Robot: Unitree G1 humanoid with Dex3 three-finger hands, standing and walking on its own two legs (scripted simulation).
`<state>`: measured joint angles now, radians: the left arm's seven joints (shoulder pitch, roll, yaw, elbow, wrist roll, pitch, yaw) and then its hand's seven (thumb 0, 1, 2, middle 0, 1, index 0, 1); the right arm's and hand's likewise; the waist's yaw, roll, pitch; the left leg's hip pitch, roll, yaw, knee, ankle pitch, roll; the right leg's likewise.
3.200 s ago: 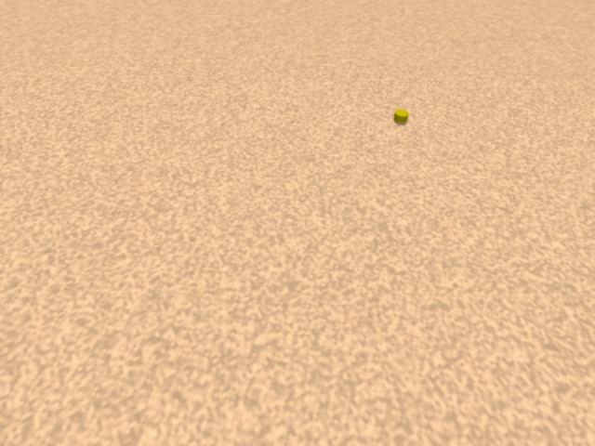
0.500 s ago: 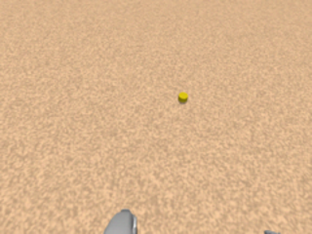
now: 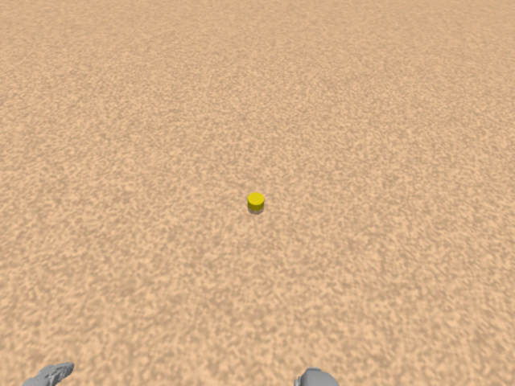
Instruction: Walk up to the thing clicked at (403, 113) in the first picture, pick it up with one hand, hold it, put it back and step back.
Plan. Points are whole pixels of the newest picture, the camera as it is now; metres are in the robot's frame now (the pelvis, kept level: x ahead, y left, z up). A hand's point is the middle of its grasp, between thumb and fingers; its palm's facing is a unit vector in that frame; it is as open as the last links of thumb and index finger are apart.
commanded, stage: walk up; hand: left
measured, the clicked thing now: (255, 201) +1.05 -0.03 -0.73
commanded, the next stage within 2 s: none
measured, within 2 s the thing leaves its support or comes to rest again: neither
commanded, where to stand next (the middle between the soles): +0.70 -0.29 m, yaw +6 degrees
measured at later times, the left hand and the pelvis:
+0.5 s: hand (158, 362) +0.20 +0.17 -0.16, palm faces +0.06 -0.95 -0.31, open 7.4 cm; pelvis +0.20 -0.10 -0.01, yaw +3 degrees
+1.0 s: hand (223, 242) +0.43 +0.07 -0.12, palm faces +0.02 -0.90 -0.43, open 7.4 cm; pelvis +0.36 -0.23 -0.01, yaw +2 degrees
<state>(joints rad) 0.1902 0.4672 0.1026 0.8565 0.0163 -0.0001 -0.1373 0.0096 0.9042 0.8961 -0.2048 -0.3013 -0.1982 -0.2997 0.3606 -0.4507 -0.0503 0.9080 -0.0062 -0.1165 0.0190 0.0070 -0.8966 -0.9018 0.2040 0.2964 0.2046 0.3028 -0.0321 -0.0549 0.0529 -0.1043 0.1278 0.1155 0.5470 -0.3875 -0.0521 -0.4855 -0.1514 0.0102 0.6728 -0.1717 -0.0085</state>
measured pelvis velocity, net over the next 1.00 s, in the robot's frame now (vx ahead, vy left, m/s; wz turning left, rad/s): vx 0.36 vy -0.23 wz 0.03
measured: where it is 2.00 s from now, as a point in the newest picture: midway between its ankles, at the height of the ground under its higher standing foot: (327, 278)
